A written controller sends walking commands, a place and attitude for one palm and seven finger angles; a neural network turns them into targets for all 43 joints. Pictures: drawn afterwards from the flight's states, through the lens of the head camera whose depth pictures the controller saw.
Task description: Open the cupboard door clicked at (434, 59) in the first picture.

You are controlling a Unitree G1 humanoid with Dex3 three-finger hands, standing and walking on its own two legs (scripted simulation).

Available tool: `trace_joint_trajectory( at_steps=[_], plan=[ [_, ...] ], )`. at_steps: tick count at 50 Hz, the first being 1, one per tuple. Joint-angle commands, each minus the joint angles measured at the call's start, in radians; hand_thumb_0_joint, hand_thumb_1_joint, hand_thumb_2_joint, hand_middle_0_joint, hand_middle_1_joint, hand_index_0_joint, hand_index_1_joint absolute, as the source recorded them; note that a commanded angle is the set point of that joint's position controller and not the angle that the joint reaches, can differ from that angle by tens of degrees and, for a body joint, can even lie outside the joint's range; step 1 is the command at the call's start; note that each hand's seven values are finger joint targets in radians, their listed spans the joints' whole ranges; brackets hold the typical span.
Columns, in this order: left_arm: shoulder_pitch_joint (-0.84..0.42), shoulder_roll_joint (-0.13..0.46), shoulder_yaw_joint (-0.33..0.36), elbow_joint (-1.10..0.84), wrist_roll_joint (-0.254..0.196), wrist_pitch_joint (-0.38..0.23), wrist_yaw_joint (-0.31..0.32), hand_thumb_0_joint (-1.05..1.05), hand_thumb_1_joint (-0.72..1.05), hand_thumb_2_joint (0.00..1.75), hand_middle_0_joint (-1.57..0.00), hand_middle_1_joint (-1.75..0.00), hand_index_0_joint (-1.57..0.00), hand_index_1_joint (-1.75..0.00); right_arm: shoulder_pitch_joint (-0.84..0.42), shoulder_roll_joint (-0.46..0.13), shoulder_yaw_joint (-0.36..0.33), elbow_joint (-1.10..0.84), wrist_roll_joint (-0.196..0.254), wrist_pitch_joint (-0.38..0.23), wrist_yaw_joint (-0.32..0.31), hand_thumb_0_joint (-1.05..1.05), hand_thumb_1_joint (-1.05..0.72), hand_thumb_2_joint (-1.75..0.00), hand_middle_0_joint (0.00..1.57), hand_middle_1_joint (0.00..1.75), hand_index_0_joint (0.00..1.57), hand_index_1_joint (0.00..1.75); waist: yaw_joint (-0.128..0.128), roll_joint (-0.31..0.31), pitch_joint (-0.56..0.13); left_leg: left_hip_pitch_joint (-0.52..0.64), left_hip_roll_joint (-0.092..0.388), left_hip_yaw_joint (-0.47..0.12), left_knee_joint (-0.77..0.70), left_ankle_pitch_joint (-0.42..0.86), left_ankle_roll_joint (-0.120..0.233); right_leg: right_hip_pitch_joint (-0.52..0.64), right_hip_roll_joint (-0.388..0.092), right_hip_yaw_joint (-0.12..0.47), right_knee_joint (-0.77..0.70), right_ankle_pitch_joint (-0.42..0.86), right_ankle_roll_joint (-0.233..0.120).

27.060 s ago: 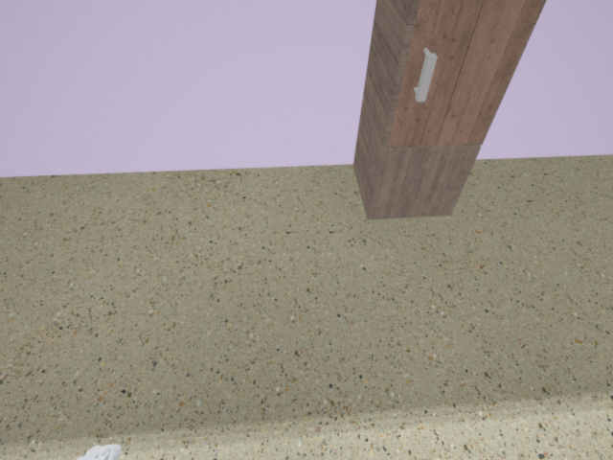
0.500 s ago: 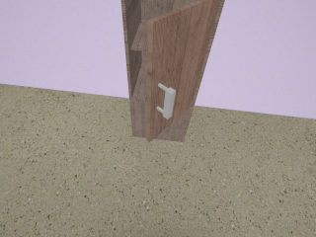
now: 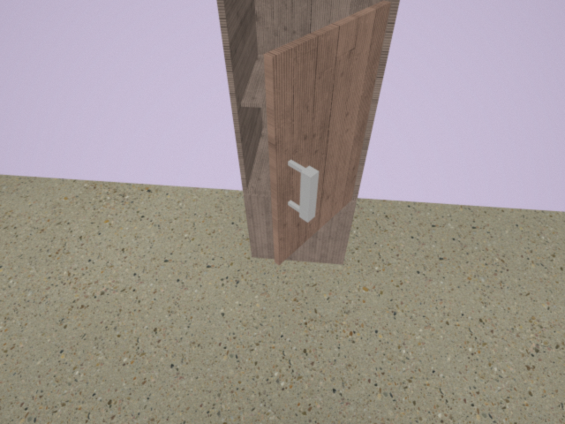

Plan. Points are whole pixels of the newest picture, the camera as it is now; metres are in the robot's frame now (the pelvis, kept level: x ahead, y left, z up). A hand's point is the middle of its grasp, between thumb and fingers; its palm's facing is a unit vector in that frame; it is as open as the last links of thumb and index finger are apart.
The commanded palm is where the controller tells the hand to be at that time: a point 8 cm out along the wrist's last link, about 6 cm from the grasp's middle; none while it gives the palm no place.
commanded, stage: let the arm hang, fingers relaxed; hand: left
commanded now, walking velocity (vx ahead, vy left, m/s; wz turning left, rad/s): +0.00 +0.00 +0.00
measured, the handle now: (300, 190) +0.60 -0.01 -0.06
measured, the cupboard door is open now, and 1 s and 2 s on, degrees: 53 53 53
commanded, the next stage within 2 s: look to check the result in 0.24 s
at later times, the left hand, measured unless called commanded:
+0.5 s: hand out of the picture +0.03 +0.20 -0.17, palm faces +0.01 -0.97 -0.25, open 7.4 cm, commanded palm none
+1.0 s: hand out of the picture +0.06 +0.19 -0.17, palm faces +0.00 -0.97 -0.25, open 7.4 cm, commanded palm none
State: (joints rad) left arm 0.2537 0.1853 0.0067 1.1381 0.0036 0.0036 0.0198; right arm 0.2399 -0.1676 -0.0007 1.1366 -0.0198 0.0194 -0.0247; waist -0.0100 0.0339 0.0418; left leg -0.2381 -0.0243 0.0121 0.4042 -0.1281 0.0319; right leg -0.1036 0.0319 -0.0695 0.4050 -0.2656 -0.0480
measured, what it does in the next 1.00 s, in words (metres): stands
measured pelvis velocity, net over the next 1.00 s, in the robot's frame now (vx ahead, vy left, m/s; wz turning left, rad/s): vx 0.04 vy -0.01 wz -0.01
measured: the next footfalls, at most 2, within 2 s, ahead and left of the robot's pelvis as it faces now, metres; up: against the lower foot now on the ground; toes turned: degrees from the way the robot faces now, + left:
left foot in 2.00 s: +0.14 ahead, +0.09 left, +0.00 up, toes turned -35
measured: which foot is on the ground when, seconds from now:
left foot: down 0.00-1.00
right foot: down 0.00-1.00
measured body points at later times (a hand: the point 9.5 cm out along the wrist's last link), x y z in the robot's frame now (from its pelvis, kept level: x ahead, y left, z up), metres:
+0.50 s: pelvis +0.02 +0.00 +0.00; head +0.03 -0.01 +0.45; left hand +0.03 +0.25 -0.15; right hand +0.03 -0.25 -0.16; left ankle +0.06 +0.10 -0.74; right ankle -0.02 -0.09 -0.74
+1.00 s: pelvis +0.04 -0.01 +0.00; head +0.05 -0.02 +0.45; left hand +0.07 +0.24 -0.15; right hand +0.07 -0.26 -0.16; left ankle +0.06 +0.10 -0.74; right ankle -0.02 -0.09 -0.74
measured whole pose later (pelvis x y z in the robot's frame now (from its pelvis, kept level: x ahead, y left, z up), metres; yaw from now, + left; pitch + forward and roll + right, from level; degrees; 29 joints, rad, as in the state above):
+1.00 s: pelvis +0.04 -0.01 +0.00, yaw -1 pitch -1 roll +1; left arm 0.20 0.21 0.00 1.14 0.00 -0.01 0.02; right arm 0.17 -0.23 0.00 1.14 -0.01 0.00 -0.03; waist -0.01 0.01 0.06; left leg -0.18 -0.02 0.02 0.36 -0.16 0.01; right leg -0.03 0.04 -0.06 0.32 -0.27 -0.06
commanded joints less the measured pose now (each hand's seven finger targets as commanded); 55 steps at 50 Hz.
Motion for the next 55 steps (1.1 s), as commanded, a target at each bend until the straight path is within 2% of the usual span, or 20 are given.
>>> trace_joint_trajectory(
  at_steps=[1,9,15,27,34,49,51,52,55],
  plan=[
    [0.054,0.132,0.023,-0.028,0.005,-0.018,0.013,0.00,0.90,0.90,-0.20,-0.30,-0.20,-0.30,0.043,-0.126,-0.019,-0.022,-0.002,-0.024,-0.009,0.00,-0.90,-0.90,0.20,0.30,0.20,0.30,0.005,-0.035,0.037,0.034,0.121,-0.134,-0.086,-0.013,0.015,-0.097,-0.133,0.137,-0.119,-0.001,-0.018],
    [0.023,0.143,0.028,-0.035,0.004,-0.024,0.013,0.00,0.90,0.90,-0.20,-0.30,-0.20,-0.30,0.023,-0.143,-0.019,-0.024,-0.001,-0.033,-0.011,0.00,-0.90,-0.90,0.20,0.30,0.20,0.30,0.004,-0.017,0.013,0.064,0.125,-0.128,-0.078,0.084,0.013,-0.058,-0.140,0.133,-0.121,0.089,-0.014],
    [0.014,0.152,0.027,-0.034,0.003,-0.024,0.012,0.00,0.90,0.90,-0.20,-0.30,-0.20,-0.30,0.009,-0.156,-0.018,-0.023,0.000,-0.032,-0.012,0.00,-0.90,-0.90,0.20,0.30,0.20,0.30,0.003,-0.008,0.007,0.082,0.126,-0.126,-0.079,0.096,0.011,-0.050,-0.142,0.131,-0.131,0.101,-0.014],
    [0.007,0.173,0.025,-0.027,0.003,-0.024,0.011,0.00,0.90,0.90,-0.20,-0.30,-0.20,-0.30,-0.015,-0.186,-0.019,-0.029,0.004,-0.029,-0.012,0.00,-0.90,-0.90,0.20,0.30,0.20,0.30,0.003,-0.027,-0.004,0.111,0.130,-0.127,-0.080,0.099,0.013,-0.047,-0.142,0.130,-0.150,0.095,-0.011],
    [0.003,0.178,0.022,-0.024,0.001,-0.025,0.013,0.00,0.90,0.90,-0.20,-0.30,-0.20,-0.30,-0.025,-0.188,-0.017,-0.023,0.003,-0.029,-0.012,0.00,-0.90,-0.90,0.20,0.30,0.20,0.30,0.001,-0.045,-0.008,0.126,0.130,-0.123,-0.077,0.130,0.011,-0.038,-0.148,0.131,-0.149,0.148,-0.006],
    [-0.005,0.183,0.024,-0.031,0.001,-0.029,0.017,0.00,0.90,0.90,-0.20,-0.30,-0.20,-0.30,-0.036,-0.190,-0.015,-0.025,0.003,-0.032,-0.016,0.00,-0.90,-0.90,0.20,0.30,0.20,0.30,0.003,-0.031,-0.029,0.143,0.132,-0.102,-0.061,0.202,0.006,0.004,-0.154,0.128,-0.141,0.286,0.002],
    [0.013,0.141,0.022,-0.030,0.000,-0.017,0.020,0.00,0.90,0.90,-0.20,-0.30,-0.20,-0.30,-0.010,-0.144,-0.010,-0.019,0.001,-0.025,-0.020,0.00,-0.90,-0.90,0.20,0.30,0.20,0.30,0.000,-0.038,-0.032,0.151,0.140,-0.074,-0.034,0.217,-0.003,-0.009,-0.153,0.143,-0.122,0.345,0.006],
    [0.024,0.138,0.027,-0.035,0.002,-0.010,0.022,0.00,0.90,0.90,-0.20,-0.30,-0.20,-0.30,0.003,-0.136,-0.012,-0.021,0.002,-0.019,-0.023,0.00,-0.90,-0.90,0.20,0.30,0.20,0.30,0.002,-0.045,-0.027,0.147,0.141,-0.059,-0.011,0.206,-0.004,-0.020,-0.149,0.153,-0.108,0.370,0.010],
    [0.018,0.162,0.052,-0.067,0.006,0.008,0.018,0.00,0.90,0.90,-0.20,-0.30,-0.20,-0.30,0.020,-0.158,-0.035,-0.041,0.001,-0.006,-0.032,0.00,-0.90,-0.90,0.20,0.30,0.20,0.30,-0.003,-0.051,-0.021,0.108,0.158,-0.024,0.038,0.164,-0.009,-0.035,-0.145,0.185,-0.045,0.411,-0.007]
  ],
)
